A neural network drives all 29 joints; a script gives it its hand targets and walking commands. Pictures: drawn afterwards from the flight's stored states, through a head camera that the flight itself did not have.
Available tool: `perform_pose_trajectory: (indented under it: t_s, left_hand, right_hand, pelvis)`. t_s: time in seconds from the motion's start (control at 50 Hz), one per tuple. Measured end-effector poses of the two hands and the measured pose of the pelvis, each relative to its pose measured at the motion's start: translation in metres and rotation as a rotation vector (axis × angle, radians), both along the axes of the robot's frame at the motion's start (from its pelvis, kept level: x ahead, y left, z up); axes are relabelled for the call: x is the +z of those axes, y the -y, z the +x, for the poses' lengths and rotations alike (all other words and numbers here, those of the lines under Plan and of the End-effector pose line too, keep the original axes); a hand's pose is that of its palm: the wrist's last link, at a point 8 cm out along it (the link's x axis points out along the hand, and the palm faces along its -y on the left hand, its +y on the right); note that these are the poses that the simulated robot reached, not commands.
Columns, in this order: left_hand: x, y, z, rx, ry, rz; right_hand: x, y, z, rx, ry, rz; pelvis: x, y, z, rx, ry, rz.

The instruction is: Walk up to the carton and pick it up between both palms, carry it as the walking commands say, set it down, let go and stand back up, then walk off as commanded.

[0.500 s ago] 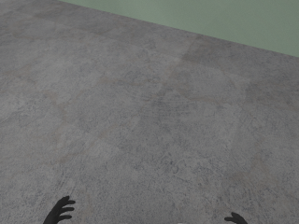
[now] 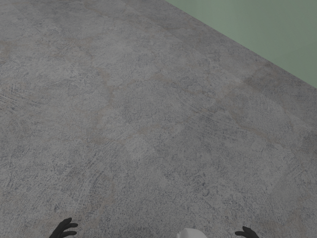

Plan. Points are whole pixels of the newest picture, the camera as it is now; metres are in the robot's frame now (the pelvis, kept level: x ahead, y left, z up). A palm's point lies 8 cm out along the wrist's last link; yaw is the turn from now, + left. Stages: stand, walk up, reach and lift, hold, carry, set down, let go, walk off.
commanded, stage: walk up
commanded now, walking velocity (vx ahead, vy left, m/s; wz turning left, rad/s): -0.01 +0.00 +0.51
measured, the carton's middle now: out of the picture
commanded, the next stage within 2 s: none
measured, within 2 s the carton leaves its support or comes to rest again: neither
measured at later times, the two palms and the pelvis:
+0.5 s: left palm out of the picture +0.11 +0.23 -0.08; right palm out of the picture +0.13 -0.29 -0.12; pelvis +0.00 -0.06 +0.00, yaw +10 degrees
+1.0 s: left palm out of the picture -0.07 +0.25 -0.13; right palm (230, 227) +0.17 -0.21 -0.11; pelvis -0.04 -0.02 -0.01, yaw +29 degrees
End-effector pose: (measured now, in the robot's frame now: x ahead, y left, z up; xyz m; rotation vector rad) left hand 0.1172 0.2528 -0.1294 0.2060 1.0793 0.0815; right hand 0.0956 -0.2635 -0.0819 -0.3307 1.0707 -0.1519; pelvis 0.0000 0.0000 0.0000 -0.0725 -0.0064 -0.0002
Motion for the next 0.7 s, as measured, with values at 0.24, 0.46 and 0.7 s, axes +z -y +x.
perform_pose_trajectory:
  t_s: [0.24,0.46,0.7]
  left_hand:
    - [0.030,-0.013,0.038,0.032,0.112,0.045]
    - [0.052,0.015,0.019,0.099,0.155,0.154]
    - [0.057,0.040,-0.106,0.315,-0.030,0.172]
  right_hand:
    - [-0.007,-0.010,0.009,0.053,-0.022,0.029]
    - [-0.039,0.026,0.029,0.145,-0.022,0.105]
    - [-0.042,0.027,0.060,0.312,-0.073,0.147]
  pelvis:
    - [0.007,-0.001,-0.001,0.060,-0.022,0.005]
    - [-0.002,0.049,-0.002,0.143,-0.017,0.089]
    - [0.009,0.072,-0.005,0.303,-0.021,0.137]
